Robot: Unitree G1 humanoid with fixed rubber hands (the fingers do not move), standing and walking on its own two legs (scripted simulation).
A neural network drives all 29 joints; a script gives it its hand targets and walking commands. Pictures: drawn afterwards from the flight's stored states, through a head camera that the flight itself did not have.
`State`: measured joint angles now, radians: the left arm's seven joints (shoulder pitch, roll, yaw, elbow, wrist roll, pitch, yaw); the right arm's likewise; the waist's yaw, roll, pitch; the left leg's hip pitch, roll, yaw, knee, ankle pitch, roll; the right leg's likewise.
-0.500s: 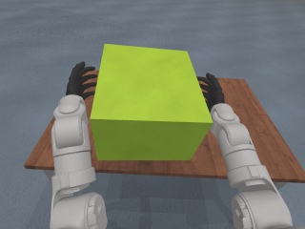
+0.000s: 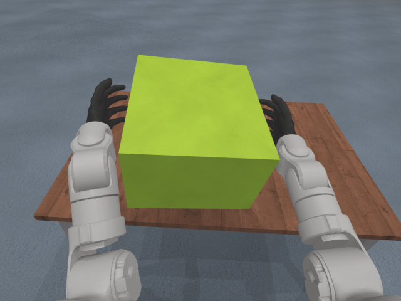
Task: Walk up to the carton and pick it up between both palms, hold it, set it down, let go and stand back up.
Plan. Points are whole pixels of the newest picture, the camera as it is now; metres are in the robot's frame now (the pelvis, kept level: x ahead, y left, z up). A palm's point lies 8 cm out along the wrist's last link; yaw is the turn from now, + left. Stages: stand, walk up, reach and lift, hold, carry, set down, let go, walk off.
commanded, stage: hold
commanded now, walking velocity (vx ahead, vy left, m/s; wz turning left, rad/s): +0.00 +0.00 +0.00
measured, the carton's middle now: (192, 130) +0.41 +0.01 +0.15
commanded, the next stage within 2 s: none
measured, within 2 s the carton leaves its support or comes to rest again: neither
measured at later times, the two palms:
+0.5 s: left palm (99, 126) +0.35 +0.18 +0.20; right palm (281, 136) +0.35 -0.16 +0.18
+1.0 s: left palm (101, 127) +0.35 +0.18 +0.20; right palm (282, 136) +0.35 -0.17 +0.18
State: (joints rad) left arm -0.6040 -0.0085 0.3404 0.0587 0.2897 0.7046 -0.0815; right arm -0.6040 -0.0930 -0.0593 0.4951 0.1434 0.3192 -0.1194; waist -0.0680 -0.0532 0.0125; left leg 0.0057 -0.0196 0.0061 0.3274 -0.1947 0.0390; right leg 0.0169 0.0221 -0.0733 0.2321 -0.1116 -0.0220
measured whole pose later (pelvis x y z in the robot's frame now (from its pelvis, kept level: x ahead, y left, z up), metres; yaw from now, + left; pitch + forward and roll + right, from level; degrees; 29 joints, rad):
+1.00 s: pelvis +0.00 +0.00 +0.00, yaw +0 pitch -8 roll -1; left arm -0.57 -0.01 0.33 0.03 0.29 0.70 -0.08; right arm -0.58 -0.10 -0.04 0.48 0.15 0.31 -0.13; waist -0.07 -0.06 0.02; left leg 0.01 -0.02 0.01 0.34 -0.20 0.04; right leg 0.03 0.02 -0.08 0.23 -0.12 -0.02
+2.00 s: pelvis +0.00 +0.00 +0.00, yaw +0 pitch -8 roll -1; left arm -0.58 -0.01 0.33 0.05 0.29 0.69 -0.08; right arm -0.59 -0.09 -0.05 0.49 0.15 0.30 -0.12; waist -0.07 -0.06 0.02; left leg 0.01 -0.02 0.01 0.33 -0.20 0.04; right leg 0.02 0.02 -0.08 0.23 -0.11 -0.02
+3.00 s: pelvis +0.00 +0.00 +0.00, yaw +0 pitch -8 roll -1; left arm -0.59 -0.01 0.33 0.06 0.29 0.70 -0.07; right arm -0.60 -0.10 -0.06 0.50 0.14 0.30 -0.12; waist -0.07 -0.06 0.02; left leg 0.00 -0.02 0.02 0.33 -0.20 0.05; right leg 0.02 0.02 -0.07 0.23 -0.11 -0.02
